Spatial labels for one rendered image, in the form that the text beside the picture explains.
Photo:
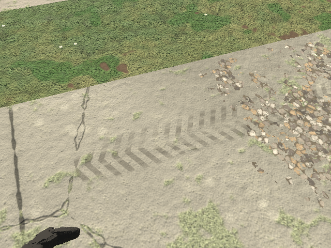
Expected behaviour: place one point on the robot left hand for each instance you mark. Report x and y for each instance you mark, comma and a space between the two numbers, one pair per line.
51, 237

